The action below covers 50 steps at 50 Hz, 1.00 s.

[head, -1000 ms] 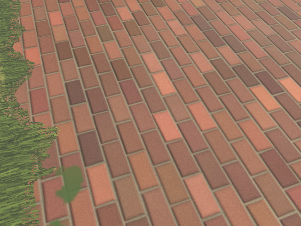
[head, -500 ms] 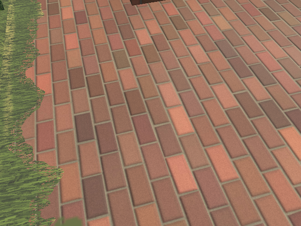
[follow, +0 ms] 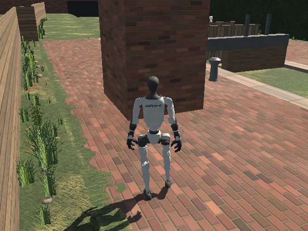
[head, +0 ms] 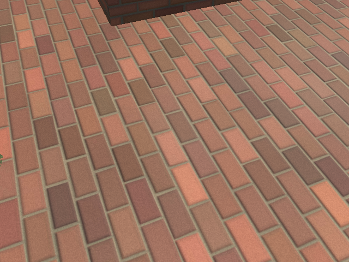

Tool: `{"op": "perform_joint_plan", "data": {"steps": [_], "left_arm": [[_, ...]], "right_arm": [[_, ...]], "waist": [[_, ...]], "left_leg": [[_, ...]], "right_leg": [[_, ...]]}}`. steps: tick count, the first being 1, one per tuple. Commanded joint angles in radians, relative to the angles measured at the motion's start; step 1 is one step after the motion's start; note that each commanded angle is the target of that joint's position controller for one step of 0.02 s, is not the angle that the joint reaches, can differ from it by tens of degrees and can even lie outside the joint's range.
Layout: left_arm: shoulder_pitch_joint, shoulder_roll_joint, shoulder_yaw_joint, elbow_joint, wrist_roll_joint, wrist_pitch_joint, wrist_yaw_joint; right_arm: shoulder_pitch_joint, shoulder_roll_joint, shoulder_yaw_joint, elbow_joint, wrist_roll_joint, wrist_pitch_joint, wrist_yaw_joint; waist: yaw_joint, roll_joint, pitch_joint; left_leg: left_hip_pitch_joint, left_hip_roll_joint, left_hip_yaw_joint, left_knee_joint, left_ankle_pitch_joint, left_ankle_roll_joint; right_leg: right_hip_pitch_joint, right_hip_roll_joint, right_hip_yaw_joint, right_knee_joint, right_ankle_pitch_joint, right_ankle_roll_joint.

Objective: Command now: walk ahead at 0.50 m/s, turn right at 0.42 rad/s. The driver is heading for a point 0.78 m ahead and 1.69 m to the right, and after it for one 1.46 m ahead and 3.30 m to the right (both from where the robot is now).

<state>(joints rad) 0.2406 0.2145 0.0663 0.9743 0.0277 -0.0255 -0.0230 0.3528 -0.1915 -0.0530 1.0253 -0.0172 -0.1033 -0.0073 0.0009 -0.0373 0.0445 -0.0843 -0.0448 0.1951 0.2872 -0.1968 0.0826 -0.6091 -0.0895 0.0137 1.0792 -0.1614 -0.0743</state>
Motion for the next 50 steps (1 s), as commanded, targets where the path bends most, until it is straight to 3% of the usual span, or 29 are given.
{"op": "perform_joint_plan", "data": {"steps": [1, 5, 9, 12, 13, 14, 15, 16, 17, 18, 19, 20, 21, 24, 27, 29, 31, 34, 42, 44, 46, 47, 48, 49, 50], "left_arm": [[-0.036, 0.010, -0.001, -0.063, -0.002, 0.004, -0.012], [-0.177, -0.007, -0.017, -0.119, -0.002, 0.000, -0.023], [-0.245, 0.009, -0.016, -0.162, 0.004, -0.002, -0.027], [-0.145, 0.038, 0.000, -0.142, 0.010, -0.002, -0.020], [-0.046, 0.053, 0.010, -0.112, 0.013, -0.009, -0.015], [0.083, 0.080, 0.026, -0.073, 0.023, -0.023, -0.007], [0.172, 0.178, 0.055, -0.061, 0.034, -0.032, 0.006], [0.116, 0.294, 0.080, -0.099, 0.016, -0.021, 0.012], [0.147, 0.270, 0.075, -0.102, -0.018, -0.006, 0.021], [0.075, 0.228, 0.063, -0.104, -0.023, -0.004, 0.029], [0.020, 0.171, 0.049, -0.110, -0.027, -0.004, 0.030], [-0.024, 0.145, 0.040, -0.121, -0.035, -0.001, 0.036], [-0.034, 0.119, 0.030, -0.125, -0.038, -0.004, 0.036], [-0.002, 0.172, 0.038, -0.129, -0.024, -0.018, 0.030], [0.036, 0.187, 0.040, -0.138, -0.023, -0.010, 0.033], [0.065, 0.189, 0.040, -0.145, -0.025, 0.000, 0.035], [0.096, 0.195, 0.043, -0.151, -0.021, 0.005, 0.032], [0.144, 0.198, 0.045, -0.150, -0.017, 0.000, 0.030], [0.203, 0.223, 0.052, -0.158, -0.003, -0.019, 0.023], [0.165, 0.232, 0.055, -0.174, -0.001, -0.022, 0.021], [0.089, 0.233, 0.055, -0.195, -0.013, -0.024, 0.019], [0.080, 0.190, 0.043, -0.209, -0.025, -0.036, 0.016], [0.085, 0.103, 0.019, -0.253, -0.045, -0.044, 0.013], [0.136, 0.163, 0.023, -0.250, -0.013, -0.032, 0.019], [0.141, 0.183, 0.027, -0.226, 0.002, -0.020, 0.017]], "right_arm": [[0.028, -0.084, -0.008, -0.039, 0.000, -0.020, -0.007], [0.078, -0.099, -0.007, -0.026, 0.001, -0.019, -0.017], [0.132, -0.120, -0.012, -0.003, -0.004, -0.004, -0.030], [0.103, -0.158, -0.024, -0.010, -0.009, 0.014, -0.039], [0.092, -0.172, -0.029, -0.018, -0.009, 0.024, -0.039], [0.078, -0.182, -0.033, -0.029, 0.001, 0.031, -0.035], [0.074, -0.153, -0.026, -0.067, 0.012, 0.028, -0.030], [0.123, -0.077, -0.014, -0.143, 0.036, 0.027, -0.016], [0.014, -0.140, -0.023, -0.153, 0.017, 0.025, -0.016], [-0.035, -0.116, -0.016, -0.177, 0.026, 0.018, -0.016], [-0.036, -0.117, -0.017, -0.165, 0.018, 0.017, -0.020], [-0.034, -0.123, -0.021, -0.171, -0.002, 0.032, -0.020], [-0.020, -0.126, -0.024, -0.166, -0.023, 0.054, -0.020], [-0.008, -0.097, -0.019, -0.187, -0.020, 0.096, -0.016], [-0.080, -0.117, -0.021, -0.224, -0.016, 0.111, -0.016], [-0.144, -0.131, -0.022, -0.253, -0.017, 0.118, -0.010], [-0.227, -0.145, -0.023, -0.282, -0.017, 0.123, -0.005], [-0.312, -0.155, -0.024, -0.312, -0.021, 0.113, 0.000], [-0.392, -0.149, -0.005, -0.375, -0.008, 0.064, 0.015], [-0.336, -0.162, -0.006, -0.375, -0.002, 0.051, 0.013], [-0.189, -0.173, -0.011, -0.339, -0.001, 0.036, 0.000], [-0.081, -0.241, -0.030, -0.321, -0.013, 0.026, -0.016], [0.023, -0.354, -0.052, -0.322, -0.033, 0.031, -0.031], [-0.002, -0.353, -0.056, -0.312, -0.027, 0.043, -0.029], [-0.051, -0.269, -0.040, -0.326, -0.022, 0.047, -0.020]], "waist": [[0.011, 0.095, 0.054], [-0.020, 0.100, 0.071], [-0.030, 0.101, 0.075], [0.027, 0.138, 0.011], [0.061, 0.138, -0.044], [0.122, 0.108, -0.117], [0.151, 0.007, -0.219], [0.070, -0.210, -0.330], [0.101, 0.018, -0.320], [0.073, 0.012, -0.205], [0.033, 0.074, -0.108], [-0.001, 0.070, -0.079], [-0.018, 0.073, -0.066], [-0.039, 0.042, -0.111], [-0.017, -0.001, -0.131], [0.006, -0.020, -0.136], [0.037, -0.029, -0.097], [0.070, -0.027, -0.035], [0.088, -0.053, -0.016], [0.047, -0.061, -0.026], [-0.049, -0.028, -0.056], [-0.098, 0.071, -0.120], [-0.120, 0.301, -0.217], [-0.053, 0.281, -0.168], [-0.021, 0.164, -0.069]], "left_leg": [[-0.035, 0.269, -0.111, -0.171, 0.247, 0.056], [0.027, 0.274, -0.033, -0.158, 0.358, 0.046], [0.170, 0.314, 0.019, -0.083, 0.545, 0.045], [0.217, 0.321, 0.068, 0.144, 0.974, 0.032], [0.208, 0.314, 0.073, 0.312, 1.023, 0.027], [0.119, 0.296, 0.086, 0.547, 0.888, -0.004], [-0.120, 0.243, 0.083, 0.866, 0.400, -0.046], [-0.509, 0.004, -0.014, 1.241, -0.439, -0.107], [-0.562, 0.066, -0.199, 1.234, -0.340, -0.102], [-0.586, 0.102, -0.209, 1.177, -0.254, -0.096], [-0.556, 0.131, -0.210, 1.074, -0.212, -0.097], [-0.522, 0.142, -0.216, 1.003, -0.197, -0.104], [-0.462, 0.145, -0.214, 0.963, -0.181, -0.112], [-0.438, 0.123, -0.205, 0.870, -0.143, -0.133], [-0.487, 0.121, -0.205, 0.805, -0.077, -0.144], [-0.525, 0.131, -0.219, 0.764, -0.041, -0.152], [-0.598, 0.140, -0.243, 0.702, -0.008, -0.156], [-0.675, 0.134, -0.270, 0.589, 0.029, -0.154], [-0.529, 0.052, -0.253, 0.359, -0.061, -0.119], [-0.378, 0.026, -0.250, 0.280, -0.089, -0.106], [-0.077, 0.004, -0.234, 0.121, -0.020, -0.086], [0.127, 0.131, -0.355, 0.066, -0.094, -0.054], [0.335, 0.399, -0.721, -0.049, -0.334, 0.037], [0.253, 0.481, -0.945, -0.091, -0.436, 0.101], [0.153, 0.459, -0.863, -0.073, -0.457, 0.114]], "right_leg": [[-0.073, -0.017, -0.014, -0.086, 0.114, 0.011], [-0.038, 0.007, -0.089, -0.318, 0.188, 0.005], [-0.018, 0.040, -0.145, -0.426, 0.099, -0.041], [0.133, 0.133, -0.200, -0.452, -0.048, -0.100], [0.230, 0.173, -0.206, -0.489, -0.060, -0.122], [0.415, 0.187, -0.174, -0.600, 0.036, -0.150], [0.662, -0.009, 0.060, -0.606, 0.205, -0.210], [0.920, -0.322, 0.596, -0.648, 0.667, -0.425], [0.866, -0.283, 0.492, -0.670, 0.779, -0.400], [0.754, -0.256, 0.369, -0.681, 0.802, -0.359], [0.625, -0.192, 0.289, -0.717, 0.769, -0.294], [0.545, -0.142, 0.240, -0.746, 0.695, -0.261], [0.478, -0.102, 0.197, -0.752, 0.741, -0.231], [0.445, -0.061, 0.169, -0.741, 0.825, -0.213], [0.467, -0.037, 0.183, -0.728, 0.804, -0.168], [0.484, -0.034, 0.244, -0.772, 0.513, -0.158], [0.515, -0.045, 0.336, -0.837, 0.153, -0.170], [0.580, -0.059, 0.427, -0.886, -0.098, -0.186], [0.583, -0.038, 0.481, -0.790, 0.071, -0.193], [0.514, -0.023, 0.501, -0.750, 0.119, -0.163], [0.360, 0.045, 0.472, -0.642, 0.112, -0.101], [0.240, 0.113, 0.390, -0.465, 0.037, -0.055], [0.024, 0.259, 0.191, -0.181, -0.290, -0.004], [-0.098, 0.230, 0.132, -0.031, -0.419, -0.008], [-0.109, 0.148, 0.134, 0.043, -0.344, -0.011]]}}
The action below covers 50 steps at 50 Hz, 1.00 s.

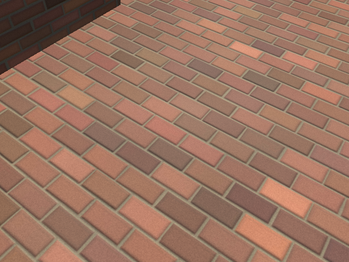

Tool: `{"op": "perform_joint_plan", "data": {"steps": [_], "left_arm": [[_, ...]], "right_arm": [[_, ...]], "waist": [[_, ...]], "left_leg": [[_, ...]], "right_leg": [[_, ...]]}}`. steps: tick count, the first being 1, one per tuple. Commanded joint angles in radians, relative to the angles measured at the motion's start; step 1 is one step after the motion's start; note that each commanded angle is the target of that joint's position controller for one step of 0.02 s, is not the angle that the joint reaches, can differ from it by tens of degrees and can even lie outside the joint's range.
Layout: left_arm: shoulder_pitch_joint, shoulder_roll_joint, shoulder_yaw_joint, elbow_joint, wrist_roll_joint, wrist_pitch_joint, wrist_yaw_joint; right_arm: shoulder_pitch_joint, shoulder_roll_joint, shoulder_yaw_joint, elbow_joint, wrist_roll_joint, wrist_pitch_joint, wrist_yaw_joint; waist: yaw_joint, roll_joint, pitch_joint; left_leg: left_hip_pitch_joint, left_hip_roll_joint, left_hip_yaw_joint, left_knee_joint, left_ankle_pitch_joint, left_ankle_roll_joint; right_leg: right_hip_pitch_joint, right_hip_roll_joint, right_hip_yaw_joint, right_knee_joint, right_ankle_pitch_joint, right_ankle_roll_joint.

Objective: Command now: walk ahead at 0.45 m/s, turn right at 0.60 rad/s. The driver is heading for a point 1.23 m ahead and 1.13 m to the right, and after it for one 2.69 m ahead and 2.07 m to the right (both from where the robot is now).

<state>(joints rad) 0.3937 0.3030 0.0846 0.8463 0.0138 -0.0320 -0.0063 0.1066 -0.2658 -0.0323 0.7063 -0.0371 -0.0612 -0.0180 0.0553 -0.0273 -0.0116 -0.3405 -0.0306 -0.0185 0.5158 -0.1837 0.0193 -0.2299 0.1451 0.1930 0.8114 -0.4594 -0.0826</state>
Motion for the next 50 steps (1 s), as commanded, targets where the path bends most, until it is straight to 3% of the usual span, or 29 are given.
{"op": "perform_joint_plan", "data": {"steps": [1, 2, 3, 4, 7, 12, 16, 17, 19, 21, 22, 23, 24, 25, 26, 27, 29, 31, 36, 42, 45, 47, 48, 49, 50], "left_arm": [[-0.051, 0.087, 0.006, -0.088, 0.020, -0.009, -0.012], [-0.071, 0.070, 0.004, -0.090, 0.021, -0.003, -0.024], [-0.081, 0.071, 0.005, -0.094, 0.026, 0.005, -0.034], [-0.087, 0.069, 0.003, -0.096, 0.027, 0.011, -0.043], [-0.155, 0.054, -0.004, -0.131, 0.022, 0.022, -0.058], [-0.318, 0.021, -0.025, -0.196, 0.021, 0.024, -0.076], [-0.432, 0.004, -0.043, -0.243, 0.024, 0.021, -0.091], [-0.442, 0.007, -0.044, -0.250, 0.026, 0.022, -0.090], [-0.421, 0.022, -0.039, -0.250, 0.032, 0.022, -0.079], [-0.270, 0.057, -0.020, -0.212, 0.038, 0.015, -0.064], [-0.105, 0.088, -0.001, -0.158, 0.047, 0.007, -0.051], [0.000, 0.189, 0.030, -0.143, 0.055, 0.008, -0.033], [-0.029, 0.263, 0.047, -0.171, 0.017, 0.017, -0.025], [-0.002, 0.236, 0.046, -0.161, 0.001, 0.026, -0.015], [-0.044, 0.194, 0.035, -0.139, -0.005, 0.023, -0.005], [-0.080, 0.145, 0.021, -0.132, -0.006, 0.017, -0.001], [-0.145, 0.108, 0.006, -0.140, -0.011, 0.003, 0.002], [-0.130, 0.108, 0.005, -0.131, -0.013, -0.015, -0.004], [-0.022, 0.128, 0.013, -0.095, -0.013, -0.023, -0.007], [0.098, 0.134, 0.015, -0.061, -0.008, -0.027, 0.006], [0.112, 0.149, 0.017, -0.056, -0.002, -0.024, 0.018], [0.058, 0.165, 0.020, -0.065, 0.000, -0.023, 0.024], [0.028, 0.175, 0.021, -0.071, 0.000, -0.026, 0.020], [0.007, 0.175, 0.020, -0.071, -0.008, -0.032, 0.011], [0.011, 0.118, 0.003, -0.092, -0.018, -0.041, 0.000]], "right_arm": [[0.154, -0.127, -0.045, -0.013, 0.006, 0.003, -0.001], [0.135, -0.102, -0.036, -0.012, 0.007, -0.001, 0.001], [0.142, -0.098, -0.033, -0.005, 0.006, -0.007, -0.001], [0.163, -0.103, -0.034, 0.005, 0.009, -0.014, 0.001], [0.217, -0.110, -0.038, 0.033, 0.019, -0.034, 0.014], [0.257, -0.105, -0.037, 0.065, 0.019, -0.032, 0.017], [0.291, -0.137, -0.045, 0.093, 0.020, -0.031, 0.011], [0.303, -0.144, -0.047, 0.102, 0.020, -0.027, 0.009], [0.319, -0.167, -0.049, 0.118, 0.019, -0.016, 0.003], [0.331, -0.198, -0.053, 0.127, 0.019, 0.001, -0.004], [0.322, -0.198, -0.049, 0.118, 0.021, 0.006, -0.006], [0.356, -0.130, -0.031, 0.071, 0.029, 0.004, 0.006], [0.323, -0.102, -0.027, -0.004, 0.024, -0.002, 0.020], [0.187, -0.166, -0.041, -0.025, 0.012, -0.005, 0.021], [0.169, -0.135, -0.028, -0.033, 0.024, -0.016, 0.025], [0.187, -0.126, -0.025, -0.018, 0.022, -0.019, 0.024], [0.245, -0.115, -0.022, 0.001, -0.009, 0.014, 0.026], [0.246, -0.109, -0.023, -0.004, -0.016, 0.040, 0.032], [0.045, -0.095, -0.022, -0.064, -0.011, 0.049, 0.038], [-0.143, -0.089, -0.011, -0.123, -0.003, 0.035, 0.046], [-0.188, -0.097, -0.007, -0.150, 0.005, 0.022, 0.048], [-0.103, -0.118, -0.013, -0.131, 0.009, 0.015, 0.040], [-0.008, -0.141, -0.023, -0.101, 0.010, 0.011, 0.029], [0.129, -0.169, -0.036, -0.065, 0.008, 0.000, 0.015], [0.285, -0.231, -0.052, -0.053, -0.012, -0.009, -0.004]], "waist": [[-0.071, 0.072, 0.056], [-0.061, 0.092, 0.080], [-0.060, 0.138, 0.072], [-0.064, 0.147, 0.056], [-0.064, 0.141, 0.029], [-0.087, 0.132, 0.068], [-0.108, 0.128, 0.101], [-0.108, 0.126, 0.102], [-0.088, 0.136, 0.072], [-0.020, 0.144, -0.035], [0.056, 0.106, -0.128], [0.073, -0.051, -0.256], [0.027, -0.211, -0.345], [0.081, -0.046, -0.264], [0.038, -0.019, -0.133], [-0.014, 0.029, -0.046], [-0.085, 0.025, -0.014], [-0.099, 0.003, -0.008], [-0.037, -0.008, 0.054], [0.034, -0.023, 0.064], [0.038, -0.040, 0.066], [-0.016, -0.057, 0.051], [-0.059, -0.055, 0.009], [-0.132, -0.013, -0.065], [-0.190, 0.067, -0.201]], "left_leg": [[0.326, 0.381, -0.500, -0.313, -0.373, 0.156], [0.282, 0.327, -0.370, -0.330, -0.233, 0.129], [0.278, 0.290, -0.284, -0.339, -0.122, 0.112], [0.281, 0.267, -0.217, -0.340, 0.000, 0.105], [0.319, 0.274, -0.103, -0.325, 0.280, 0.118], [0.319, 0.252, 0.049, -0.348, 0.361, 0.113], [0.337, 0.273, 0.124, -0.347, 0.399, 0.095], [0.363, 0.282, 0.141, -0.326, 0.451, 0.090], [0.407, 0.290, 0.187, -0.215, 0.737, 0.076], [0.413, 0.293, 0.223, 0.052, 0.961, 0.068], [0.301, 0.275, 0.245, 0.282, 0.842, 0.046], [-0.009, 0.223, 0.250, 0.613, 0.365, 0.008], [-0.321, 0.024, 0.145, 0.911, -0.366, -0.038], [-0.425, 0.067, -0.002, 0.939, -0.279, -0.028], [-0.426, 0.115, -0.006, 0.866, -0.190, -0.019], [-0.360, 0.147, -0.004, 0.756, -0.161, -0.018], [-0.237, 0.167, -0.010, 0.670, -0.162, -0.038], [-0.217, 0.162, 0.004, 0.613, -0.158, -0.057], [-0.346, 0.149, 0.014, 0.406, 0.048, -0.082], [-0.396, 0.091, 0.006, 0.206, 0.151, -0.067], [-0.327, 0.055, 0.001, 0.110, 0.129, -0.045], [-0.147, 0.025, 0.000, 0.035, 0.075, -0.018], [0.007, -0.006, 0.014, 0.016, 0.028, 0.000], [0.208, 0.007, 0.011, -0.043, 0.057, 0.025], [0.454, 0.193, -0.172, -0.074, -0.119, 0.071]], "right_leg": [[-0.471, -0.120, -0.058, 0.309, 0.031, 0.006], [-0.451, -0.142, -0.072, 0.285, 0.081, 0.019], [-0.443, -0.155, -0.091, 0.285, 0.118, 0.033], [-0.437, -0.154, -0.104, 0.307, 0.154, 0.041], [-0.489, -0.164, -0.119, 0.326, 0.216, 0.056], [-0.515, -0.182, -0.179, 0.138, 0.349, 0.066], [-0.417, -0.184, -0.258, -0.094, 0.378, 0.027], [-0.396, -0.175, -0.276, -0.131, 0.354, 0.011], [-0.302, -0.122, -0.321, -0.185, 0.268, -0.030], [-0.102, -0.044, -0.340, -0.232, 0.196, -0.082], [0.131, -0.033, -0.305, -0.302, 0.228, -0.116], [0.447, -0.272, 0.023, -0.339, 0.037, -0.196], [0.598, -0.513, 0.565, -0.479, 0.114, -0.316], [0.559, -0.471, 0.468, -0.502, 0.255, -0.297], [0.426, -0.444, 0.316, -0.502, 0.377, -0.275], [0.279, -0.387, 0.224, -0.520, 0.500, -0.232], [0.116, -0.310, 0.123, -0.561, 0.575, -0.203], [0.059, -0.280, 0.099, -0.579, 0.622, -0.217], [0.076, -0.243, 0.121, -0.633, 0.489, -0.182], [0.228, -0.248, 0.166, -0.560, 0.628, -0.158], [0.265, -0.265, 0.202, -0.507, 0.726, -0.139], [0.217, -0.261, 0.209, -0.455, 0.805, -0.098], [0.178, -0.239, 0.200, -0.369, 0.919, -0.073], [0.126, -0.184, 0.156, -0.195, 0.943, -0.047], [-0.003, -0.124, 0.103, 0.067, 0.706, -0.025]]}}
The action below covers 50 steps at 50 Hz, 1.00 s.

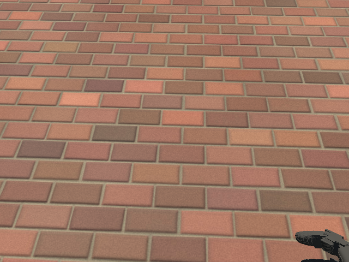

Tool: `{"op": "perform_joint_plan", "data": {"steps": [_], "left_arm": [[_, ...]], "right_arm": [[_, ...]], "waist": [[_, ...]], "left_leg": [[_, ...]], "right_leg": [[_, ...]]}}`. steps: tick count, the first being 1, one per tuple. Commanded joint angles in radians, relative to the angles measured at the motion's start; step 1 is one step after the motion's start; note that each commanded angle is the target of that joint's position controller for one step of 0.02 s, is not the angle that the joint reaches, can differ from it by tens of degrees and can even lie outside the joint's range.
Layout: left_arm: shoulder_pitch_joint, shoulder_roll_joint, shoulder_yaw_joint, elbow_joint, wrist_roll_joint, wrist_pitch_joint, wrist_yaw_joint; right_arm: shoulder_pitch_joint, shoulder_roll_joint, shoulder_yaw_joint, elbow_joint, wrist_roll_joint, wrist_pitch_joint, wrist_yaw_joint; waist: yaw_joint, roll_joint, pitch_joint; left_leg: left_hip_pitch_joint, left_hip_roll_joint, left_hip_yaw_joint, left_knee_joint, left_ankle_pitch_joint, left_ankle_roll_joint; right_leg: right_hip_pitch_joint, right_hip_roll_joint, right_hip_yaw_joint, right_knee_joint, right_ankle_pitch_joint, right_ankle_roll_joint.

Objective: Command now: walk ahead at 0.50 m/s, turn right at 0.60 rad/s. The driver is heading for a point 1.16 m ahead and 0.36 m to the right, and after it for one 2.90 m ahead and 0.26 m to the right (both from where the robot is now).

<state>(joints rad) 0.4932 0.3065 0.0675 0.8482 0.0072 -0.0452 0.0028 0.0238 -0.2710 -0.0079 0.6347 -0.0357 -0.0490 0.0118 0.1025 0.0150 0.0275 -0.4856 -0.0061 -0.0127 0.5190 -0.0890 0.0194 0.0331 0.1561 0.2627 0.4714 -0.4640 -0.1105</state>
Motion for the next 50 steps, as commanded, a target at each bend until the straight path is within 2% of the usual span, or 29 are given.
{"op": "perform_joint_plan", "data": {"steps": [1, 2, 3, 4, 5, 6, 7, 8, 11, 16, 20, 21, 23, 24, 25, 26, 27, 28, 29, 30, 31, 32, 33, 34, 36, 40, 46, 48, 50], "left_arm": [[0.019, 0.018, 0.002, -0.121, -0.035, -0.024, -0.006], [0.016, 0.107, 0.009, -0.103, 0.007, -0.013, 0.003], [-0.048, 0.117, 0.015, -0.093, 0.018, -0.004, -0.002], [-0.098, 0.103, 0.011, -0.093, 0.019, 0.001, -0.011], [-0.117, 0.087, 0.010, -0.095, 0.022, 0.009, -0.021], [-0.119, 0.077, 0.009, -0.095, 0.027, 0.021, -0.031], [-0.114, 0.068, 0.007, -0.096, 0.028, 0.031, -0.039], [-0.132, 0.061, 0.005, -0.101, 0.028, 0.038, -0.045], [-0.235, 0.045, -0.002, -0.143, 0.031, 0.045, -0.061], [-0.408, 0.005, -0.024, -0.202, 0.025, 0.035, -0.082], [-0.518, 0.004, -0.031, -0.243, 0.031, 0.035, -0.094], [-0.528, 0.010, -0.030, -0.249, 0.035, 0.035, -0.093], [-0.506, 0.024, -0.022, -0.248, 0.043, 0.037, -0.083], [-0.449, 0.038, -0.014, -0.233, 0.045, 0.034, -0.076], [-0.330, 0.057, -0.001, -0.198, 0.048, 0.027, -0.067], [-0.151, 0.100, 0.022, -0.140, 0.056, 0.021, -0.051], [-0.107, 0.216, 0.053, -0.143, 0.055, 0.025, -0.034], [-0.092, 0.259, 0.064, -0.175, 0.016, 0.035, -0.025], [-0.093, 0.232, 0.061, -0.144, 0.006, 0.040, -0.014], [-0.136, 0.182, 0.049, -0.127, -0.001, 0.035, -0.007], [-0.175, 0.137, 0.035, -0.123, 0.000, 0.025, -0.006], [-0.219, 0.121, 0.029, -0.129, -0.005, 0.020, -0.001], [-0.245, 0.101, 0.021, -0.139, -0.008, 0.013, -0.004], [-0.234, 0.104, 0.021, -0.136, -0.008, 0.002, -0.008], [-0.201, 0.119, 0.028, -0.119, -0.006, -0.007, -0.013], [-0.110, 0.109, 0.024, -0.082, -0.005, -0.013, -0.014], [0.002, 0.104, 0.014, -0.025, 0.002, -0.026, -0.002], [0.014, 0.113, 0.013, -0.012, 0.008, -0.026, 0.006], [-0.009, 0.126, 0.014, -0.003, 0.012, -0.027, 0.014]], "right_arm": [[0.384, -0.307, -0.094, 0.012, -0.031, -0.014, -0.039], [0.334, -0.249, -0.091, 0.009, -0.009, -0.002, -0.032], [0.266, -0.162, -0.070, 0.002, -0.001, 0.000, -0.029], [0.230, -0.109, -0.057, 0.009, 0.001, -0.002, -0.024], [0.225, -0.097, -0.052, 0.020, -0.001, -0.006, -0.023], [0.235, -0.094, -0.049, 0.037, 0.004, -0.012, -0.024], [0.249, -0.103, -0.053, 0.050, 0.009, -0.023, -0.019], [0.269, -0.096, -0.052, 0.062, 0.014, -0.034, -0.013], [0.287, -0.107, -0.059, 0.088, 0.022, -0.049, -0.008], [0.323, -0.109, -0.061, 0.127, 0.020, -0.045, -0.007], [0.373, -0.144, -0.070, 0.158, 0.020, -0.038, -0.017], [0.387, -0.151, -0.072, 0.168, 0.020, -0.032, -0.020], [0.402, -0.179, -0.076, 0.183, 0.018, -0.017, -0.026], [0.406, -0.195, -0.078, 0.188, 0.017, -0.008, -0.030], [0.401, -0.204, -0.078, 0.186, 0.020, 0.002, -0.031], [0.388, -0.200, -0.074, 0.169, 0.018, 0.006, -0.031], [0.436, -0.088, -0.048, 0.101, 0.027, 0.001, -0.013], [0.349, -0.133, -0.058, 0.049, 0.014, -0.003, -0.007], [0.237, -0.153, -0.063, 0.026, 0.012, -0.006, -0.004], [0.239, -0.127, -0.050, 0.029, 0.021, -0.018, -0.004], [0.254, -0.122, -0.051, 0.052, 0.014, -0.017, -0.006], [0.294, -0.116, -0.049, 0.057, 0.000, -0.002, -0.004], [0.329, -0.114, -0.048, 0.075, -0.013, 0.017, -0.002], [0.326, -0.110, -0.049, 0.067, -0.015, 0.029, 0.002], [0.281, -0.095, -0.047, 0.058, -0.011, 0.040, 0.007], [0.126, -0.084, -0.046, 0.020, -0.008, 0.040, 0.011], [-0.040, -0.073, -0.037, -0.025, 0.000, 0.022, 0.023], [-0.072, -0.077, -0.036, -0.041, 0.004, 0.015, 0.025], [-0.033, -0.088, -0.039, -0.035, 0.005, 0.008, 0.023]], "waist": [[-0.175, 0.261, -0.354], [-0.143, 0.181, -0.299], [-0.128, 0.071, -0.155], [-0.121, 0.011, -0.073], [-0.112, 0.043, -0.040], [-0.101, 0.071, -0.018], [-0.094, 0.105, -0.021], [-0.093, 0.091, -0.018], [-0.098, 0.087, -0.002], [-0.125, 0.075, 0.030], [-0.149, 0.074, 0.058], [-0.150, 0.073, 0.059], [-0.131, 0.085, 0.028], [-0.104, 0.092, -0.014], [-0.051, 0.079, -0.086], [0.029, 0.022, -0.187], [-0.007, -0.200, -0.313], [0.012, -0.196, -0.379], [0.023, -0.083, -0.239], [-0.024, -0.057, -0.119], [-0.076, -0.010, -0.042], [-0.120, -0.036, -0.047], [-0.141, -0.036, -0.059], [-0.145, -0.062, -0.065], [-0.138, -0.041, -0.048], [-0.081, -0.055, 0.008], [-0.013, -0.066, 0.033], [-0.010, -0.072, 0.047], [-0.043, -0.084, 0.052]], "left_leg": [[0.823, 0.452, -0.626, -0.165, -0.290, 0.173], [0.721, 0.454, -0.759, -0.206, -0.373, 0.195], [0.574, 0.414, -0.603, -0.229, -0.370, 0.180], [0.469, 0.357, -0.449, -0.253, -0.274, 0.161], [0.413, 0.313, -0.338, -0.275, -0.180, 0.138], [0.364, 0.277, -0.249, -0.300, -0.105, 0.121], [0.348, 0.280, -0.209, -0.304, -0.012, 0.130], [0.357, 0.276, -0.164, -0.303, 0.097, 0.130], [0.380, 0.282, -0.062, -0.346, 0.155, 0.143], [0.398, 0.237, 0.114, -0.353, 0.226, 0.116], [0.456, 0.266, 0.174, -0.340, 0.272, 0.095], [0.491, 0.275, 0.187, -0.316, 0.328, 0.089], [0.550, 0.284, 0.226, -0.196, 0.613, 0.076], [0.568, 0.286, 0.242, -0.079, 0.753, 0.073], [0.538, 0.279, 0.259, 0.099, 0.786, 0.066], [0.391, 0.258, 0.274, 0.356, 0.615, 0.037], [-0.008, 0.156, 0.267, 0.704, -0.096, -0.017], [-0.218, 0.000, 0.099, 0.908, -0.485, -0.049], [-0.309, 0.065, 0.001, 0.897, -0.375, -0.037], [-0.279, 0.105, 0.005, 0.803, -0.289, -0.031], [-0.201, 0.135, 0.002, 0.707, -0.264, -0.029], [-0.133, 0.142, -0.002, 0.660, -0.264, -0.041], [-0.077, 0.148, -0.003, 0.640, -0.253, -0.051], [-0.057, 0.140, 0.007, 0.622, -0.257, -0.061], [-0.082, 0.136, 0.015, 0.552, -0.200, -0.074], [-0.191, 0.131, 0.017, 0.376, -0.030, -0.077], [-0.217, 0.086, 0.035, 0.172, 0.081, -0.034], [-0.189, 0.066, 0.040, 0.115, 0.062, -0.011], [-0.091, 0.040, 0.045, 0.055, 0.009, 0.022]], "right_leg": [[-0.563, 0.026, -0.096, 0.695, -0.052, 0.038], [-0.655, -0.056, -0.111, 0.801, -0.049, 0.030], [-0.658, -0.103, -0.126, 0.804, 0.044, 0.033], [-0.640, -0.137, -0.144, 0.765, 0.103, 0.040], [-0.620, -0.161, -0.157, 0.730, 0.123, 0.046], [-0.596, -0.175, -0.168, 0.712, 0.133, 0.050], [-0.584, -0.177, -0.179, 0.710, 0.138, 0.055], [-0.599, -0.182, -0.180, 0.706, 0.146, 0.054], [-0.692, -0.204, -0.194, 0.658, 0.233, 0.064], [-0.695, -0.210, -0.262, 0.402, 0.421, 0.070], [-0.629, -0.201, -0.337, 0.219, 0.403, 0.036], [-0.619, -0.191, -0.351, 0.191, 0.367, 0.022], [-0.542, -0.135, -0.389, 0.151, 0.257, -0.015], [-0.467, -0.096, -0.401, 0.134, 0.206, -0.038], [-0.324, -0.055, -0.401, 0.087, 0.196, -0.066], [-0.074, -0.074, -0.328, 0.030, 0.199, -0.105], [0.268, -0.386, 0.131, -0.003, 0.053, -0.211], [0.328, -0.526, 0.548, -0.164, 0.161, -0.298], [0.260, -0.476, 0.358, -0.168, 0.290, -0.268], [0.111, -0.440, 0.222, -0.172, 0.420, -0.236], [-0.019, -0.368, 0.114, -0.172, 0.593, -0.178], [-0.093, -0.329, 0.065, -0.193, 0.601, -0.169], [-0.149, -0.304, 0.034, -0.218, 0.608, -0.163], [-0.180, -0.298, 0.035, -0.221, 0.659, -0.179], [-0.209, -0.269, 0.015, -0.250, 0.592, -0.178], [-0.154, -0.261, 0.023, -0.297, 0.527, -0.147], [0.001, -0.287, 0.009, -0.258, 0.675, -0.113], [0.033, -0.308, 0.017, -0.243, 0.720, -0.104], [0.034, -0.323, 0.009, -0.214, 0.810, -0.079]]}}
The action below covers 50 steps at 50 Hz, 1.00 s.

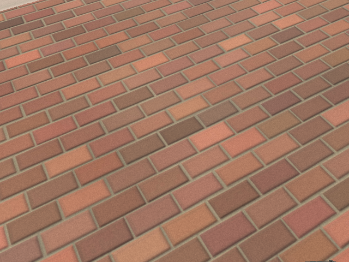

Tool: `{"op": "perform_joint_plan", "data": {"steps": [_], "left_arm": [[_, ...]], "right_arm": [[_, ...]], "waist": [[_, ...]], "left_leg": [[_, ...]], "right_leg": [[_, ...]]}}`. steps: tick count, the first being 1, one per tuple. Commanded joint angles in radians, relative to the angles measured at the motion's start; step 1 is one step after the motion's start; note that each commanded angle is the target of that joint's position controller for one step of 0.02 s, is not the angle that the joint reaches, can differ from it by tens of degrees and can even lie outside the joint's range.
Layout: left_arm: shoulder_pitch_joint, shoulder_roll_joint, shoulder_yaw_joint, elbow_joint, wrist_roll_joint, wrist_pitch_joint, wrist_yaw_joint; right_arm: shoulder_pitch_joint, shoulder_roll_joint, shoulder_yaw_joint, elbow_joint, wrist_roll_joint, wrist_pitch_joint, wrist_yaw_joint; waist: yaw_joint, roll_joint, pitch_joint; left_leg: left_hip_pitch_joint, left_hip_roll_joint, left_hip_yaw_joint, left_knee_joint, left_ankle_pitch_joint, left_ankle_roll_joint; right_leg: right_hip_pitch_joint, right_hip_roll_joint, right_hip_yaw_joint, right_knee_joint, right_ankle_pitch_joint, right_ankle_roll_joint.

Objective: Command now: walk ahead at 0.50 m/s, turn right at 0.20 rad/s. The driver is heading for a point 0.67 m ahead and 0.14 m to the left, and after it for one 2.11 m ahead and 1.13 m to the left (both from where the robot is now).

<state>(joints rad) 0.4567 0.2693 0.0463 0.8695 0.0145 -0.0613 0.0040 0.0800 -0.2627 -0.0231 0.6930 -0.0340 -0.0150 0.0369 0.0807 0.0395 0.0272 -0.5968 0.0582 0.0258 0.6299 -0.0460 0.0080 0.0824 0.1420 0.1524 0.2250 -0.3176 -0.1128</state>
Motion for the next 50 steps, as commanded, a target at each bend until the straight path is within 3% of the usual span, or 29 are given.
{"op": "perform_joint_plan", "data": {"steps": [1, 2, 3, 4, 5, 6, 7, 8, 10, 11, 12, 14, 17, 20, 23, 26, 28, 29, 30, 31, 32, 33, 34, 35, 36, 40, 44, 47, 50], "left_arm": [[0.005, 0.171, 0.035, -0.023, 0.005, -0.013, 0.014], [-0.006, 0.182, 0.036, -0.018, 0.008, -0.014, 0.014], [-0.021, 0.181, 0.034, -0.014, 0.007, -0.015, 0.009], [-0.015, 0.132, 0.018, -0.038, 0.003, -0.021, 0.005], [0.114, 0.058, 0.008, -0.041, -0.029, -0.020, 0.001], [0.069, 0.128, 0.017, -0.027, 0.011, -0.018, 0.007], [-0.006, 0.127, 0.020, -0.036, 0.011, -0.015, 0.001], [-0.065, 0.112, 0.012, -0.045, 0.013, -0.015, -0.006], [-0.074, 0.088, 0.007, -0.047, 0.023, 0.004, -0.019], [-0.065, 0.077, 0.003, -0.041, 0.026, 0.012, -0.024], [-0.074, 0.070, 0.001, -0.039, 0.028, 0.016, -0.027], [-0.129, 0.058, -0.005, -0.051, 0.029, 0.021, -0.034], [-0.283, 0.042, -0.017, -0.098, 0.029, 0.020, -0.040], [-0.400, 0.014, -0.033, -0.130, 0.023, 0.015, -0.044], [-0.467, 0.024, -0.035, -0.147, 0.016, 0.009, -0.039], [-0.465, 0.053, -0.027, -0.155, 0.013, -0.005, -0.029], [-0.310, 0.086, -0.009, -0.109, 0.017, -0.022, -0.015], [-0.166, 0.136, 0.009, -0.072, 0.033, -0.037, -0.001], [-0.033, 0.229, 0.032, -0.075, 0.059, -0.039, 0.016], [-0.055, 0.254, 0.046, -0.069, 0.035, -0.016, 0.014], [-0.131, 0.157, 0.025, -0.088, 0.023, -0.007, 0.009], [-0.195, 0.091, 0.010, -0.095, 0.016, -0.011, 0.006], [-0.226, 0.062, 0.003, -0.093, 0.016, -0.017, 0.005], [-0.227, 0.043, -0.003, -0.080, 0.011, -0.025, 0.008], [-0.222, 0.055, 0.000, -0.073, 0.009, -0.034, 0.009], [-0.181, 0.069, 0.013, -0.045, 0.000, -0.059, 0.009], [-0.139, 0.070, 0.017, -0.016, 0.005, -0.056, 0.005], [-0.139, 0.086, 0.020, -0.006, 0.000, -0.050, 0.010], [-0.106, 0.114, 0.028, 0.011, -0.003, -0.035, 0.019]], "right_arm": [[-0.027, -0.107, -0.031, -0.073, 0.004, -0.029, -0.008], [0.072, -0.126, -0.041, -0.039, 0.006, -0.033, -0.019], [0.223, -0.144, -0.051, 0.007, 0.004, -0.042, -0.033], [0.385, -0.207, -0.067, 0.030, -0.016, -0.049, -0.050], [0.420, -0.308, -0.094, 0.042, -0.027, -0.045, -0.046], [0.350, -0.222, -0.077, 0.043, 0.011, -0.036, -0.032], [0.256, -0.159, -0.063, 0.030, 0.020, -0.036, -0.027], [0.218, -0.115, -0.052, 0.033, 0.014, -0.042, -0.023], [0.207, -0.088, -0.039, 0.060, 0.016, -0.053, -0.025], [0.225, -0.095, -0.040, 0.076, 0.018, -0.062, -0.023], [0.252, -0.092, -0.039, 0.093, 0.021, -0.071, -0.020], [0.272, -0.107, -0.043, 0.116, 0.028, -0.078, -0.020], [0.329, -0.094, -0.038, 0.152, 0.033, -0.075, -0.019], [0.368, -0.107, -0.041, 0.178, 0.035, -0.072, -0.021], [0.406, -0.125, -0.045, 0.197, 0.029, -0.066, -0.027], [0.391, -0.142, -0.051, 0.200, 0.021, -0.058, -0.036], [0.356, -0.152, -0.055, 0.195, 0.023, -0.055, -0.037], [0.351, -0.129, -0.050, 0.185, 0.030, -0.058, -0.034], [0.367, -0.047, -0.030, 0.133, 0.052, -0.062, -0.031], [0.420, -0.052, -0.036, 0.116, 0.055, -0.051, -0.037], [0.387, -0.118, -0.052, 0.145, 0.032, -0.033, -0.043], [0.342, -0.097, -0.052, 0.145, 0.028, -0.031, -0.032], [0.325, -0.074, -0.050, 0.143, 0.026, -0.026, -0.025], [0.308, -0.070, -0.054, 0.141, 0.010, -0.013, -0.016], [0.329, -0.055, -0.053, 0.140, 0.003, 0.000, -0.008], [0.221, -0.049, -0.054, 0.100, 0.000, 0.020, 0.010], [0.088, -0.035, -0.045, 0.051, 0.004, 0.020, 0.022], [0.004, -0.010, -0.029, 0.019, 0.000, 0.012, 0.031], [-0.004, -0.025, -0.031, 0.006, -0.010, 0.007, 0.032]], "waist": [[-0.052, -0.114, 0.033], [-0.095, -0.111, -0.018], [-0.169, -0.075, -0.100], [-0.227, 0.003, -0.223], [-0.167, 0.249, -0.316], [-0.138, 0.117, -0.231], [-0.108, 0.031, -0.095], [-0.104, -0.030, -0.040], [-0.066, 0.014, -0.010], [-0.063, 0.045, -0.016], [-0.061, 0.038, -0.013], [-0.061, 0.041, -0.002], [-0.090, 0.029, 0.036], [-0.117, 0.033, 0.042], [-0.136, 0.035, 0.036], [-0.115, 0.044, 0.027], [-0.038, 0.023, -0.036], [0.018, -0.034, -0.133], [0.051, -0.182, -0.292], [0.007, -0.319, -0.344], [-0.019, -0.154, -0.197], [-0.037, -0.103, -0.089], [-0.060, -0.109, -0.038], [-0.077, -0.120, -0.001], [-0.095, -0.159, -0.011], [-0.099, -0.109, 0.007], [-0.080, -0.107, 0.038], [-0.071, -0.110, 0.062], [-0.064, -0.134, 0.030]], "left_leg": [[0.123, -0.054, 0.017, -0.080, -0.076, 0.051], [0.253, -0.091, 0.033, -0.096, -0.116, 0.069], [0.446, -0.087, 0.031, -0.151, -0.084, 0.095], [0.693, 0.106, -0.177, -0.164, -0.200, 0.143], [0.893, 0.363, -0.677, -0.271, -0.239, 0.284], [0.792, 0.343, -0.772, -0.344, -0.275, 0.275], [0.656, 0.312, -0.592, -0.351, -0.266, 0.261], [0.565, 0.262, -0.472, -0.372, -0.163, 0.239], [0.466, 0.180, -0.313, -0.417, -0.042, 0.194], [0.451, 0.176, -0.286, -0.424, 0.040, 0.203], [0.460, 0.166, -0.253, -0.428, 0.120, 0.205], [0.468, 0.151, -0.203, -0.468, 0.113, 0.211], [0.489, 0.116, -0.144, -0.492, 0.175, 0.200], [0.477, 0.089, -0.124, -0.474, 0.213, 0.185], [0.511, 0.106, -0.151, -0.426, 0.266, 0.181], [0.550, 0.137, -0.207, -0.356, 0.311, 0.169], [0.527, 0.106, -0.201, -0.188, 0.385, 0.142], [0.430, 0.048, -0.159, 0.011, 0.299, 0.121], [0.204, -0.049, -0.082, 0.321, -0.064, 0.086], [0.000, -0.134, -0.042, 0.514, -0.497, 0.084], [-0.053, -0.060, -0.090, 0.578, -0.443, 0.092], [-0.048, -0.026, -0.095, 0.561, -0.361, 0.086], [-0.016, 0.001, -0.088, 0.526, -0.313, 0.077], [0.005, 0.019, -0.087, 0.502, -0.287, 0.069], [0.029, 0.022, -0.076, 0.502, -0.269, 0.055], [-0.061, 0.043, -0.065, 0.481, -0.157, 0.025], [-0.103, 0.041, -0.033, 0.315, -0.025, 0.010], [0.006, 0.013, 0.043, 0.110, 0.047, 0.024], [0.082, -0.034, 0.095, 0.020, -0.006, 0.060]], "right_leg": [[-0.028, -0.302, 0.103, 0.083, 0.795, -0.057], [-0.032, -0.285, 0.085, 0.195, 0.941, -0.043], [-0.080, -0.240, 0.039, 0.383, 0.948, -0.025], [-0.248, -0.187, 0.009, 0.662, 0.666, -0.010], [-0.560, 0.017, -0.077, 1.009, -0.078, 0.038], [-0.653, -0.028, 0.000, 1.091, -0.151, 0.022], [-0.668, -0.079, -0.006, 1.078, -0.069, 0.023], [-0.653, -0.114, -0.024, 1.031, -0.022, 0.025], [-0.599, -0.159, -0.056, 0.947, 0.007, 0.036], [-0.579, -0.160, -0.072, 0.929, 0.010, 0.045], [-0.592, -0.167, -0.082, 0.912, 0.017, 0.051], [-0.648, -0.191, -0.113, 0.855, 0.066, 0.069], [-0.718, -0.221, -0.158, 0.694, 0.177, 0.095], [-0.662, -0.201, -0.187, 0.499, 0.272, 0.116], [-0.612, -0.173, -0.195, 0.399, 0.299, 0.120], [-0.541, -0.158, -0.173, 0.335, 0.218, 0.098], [-0.325, -0.127, -0.177, 0.229, 0.177, 0.067], [-0.107, -0.201, -0.103, 0.203, 0.162, 0.031], [0.160, -0.484, 0.210, 0.163, 0.011, -0.033], [0.200, -0.609, 0.519, 0.054, -0.066, -0.115], [0.078, -0.561, 0.419, 0.040, -0.136, -0.099], [-0.042, -0.508, 0.281, 0.009, -0.085, -0.081], [-0.129, -0.464, 0.170, -0.027, 0.010, -0.054], [-0.187, -0.418, 0.078, -0.050, 0.090, -0.024], [-0.209, -0.419, 0.032, -0.057, 0.146, -0.028], [-0.192, -0.411, -0.100, -0.104, 0.270, -0.049], [-0.167, -0.383, -0.227, -0.104, 0.346, -0.042], [-0.183, -0.369, -0.336, -0.036, 0.599, -0.022], [-0.104, -0.384, -0.373, 0.081, 0.807, 0.004]]}}
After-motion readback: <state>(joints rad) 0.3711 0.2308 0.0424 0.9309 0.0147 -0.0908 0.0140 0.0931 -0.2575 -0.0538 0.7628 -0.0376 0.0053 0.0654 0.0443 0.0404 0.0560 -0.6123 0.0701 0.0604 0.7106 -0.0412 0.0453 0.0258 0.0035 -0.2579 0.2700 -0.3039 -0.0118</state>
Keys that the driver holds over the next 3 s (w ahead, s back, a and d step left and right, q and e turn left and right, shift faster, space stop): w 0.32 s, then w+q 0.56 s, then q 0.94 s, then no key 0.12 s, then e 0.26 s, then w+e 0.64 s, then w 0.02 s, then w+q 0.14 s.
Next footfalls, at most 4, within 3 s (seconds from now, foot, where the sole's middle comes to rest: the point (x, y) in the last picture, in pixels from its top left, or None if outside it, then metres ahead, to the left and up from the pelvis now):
0.06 left None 0.21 0.11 -0.77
0.58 right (222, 260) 0.48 -0.08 -0.77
1.08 left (159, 207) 0.68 0.17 -0.77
1.68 right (199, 195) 0.75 0.01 -0.77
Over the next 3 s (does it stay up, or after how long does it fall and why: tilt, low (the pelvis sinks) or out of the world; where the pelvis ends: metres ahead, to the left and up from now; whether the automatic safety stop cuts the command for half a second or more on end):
stays up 0.89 0.17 -0.02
